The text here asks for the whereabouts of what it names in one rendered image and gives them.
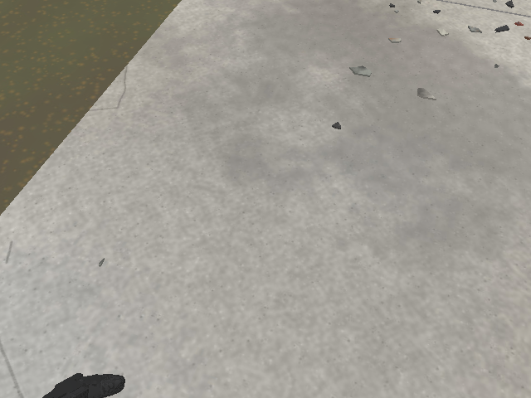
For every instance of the robot left hand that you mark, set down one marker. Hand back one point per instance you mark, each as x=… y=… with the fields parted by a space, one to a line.
x=95 y=386

